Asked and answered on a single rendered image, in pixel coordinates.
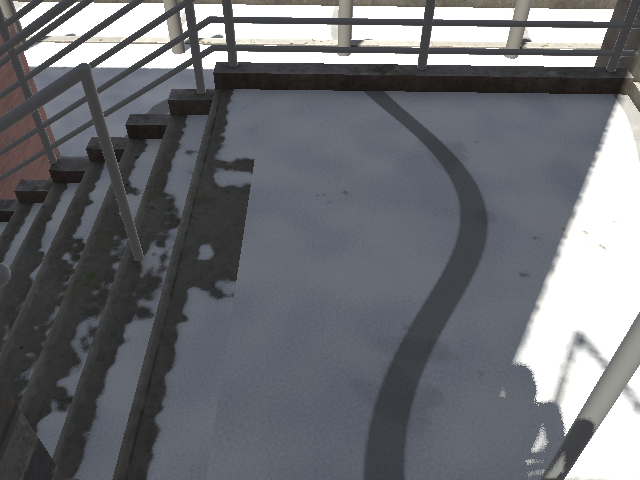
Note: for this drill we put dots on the stairs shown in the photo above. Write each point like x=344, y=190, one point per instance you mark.
x=77, y=313

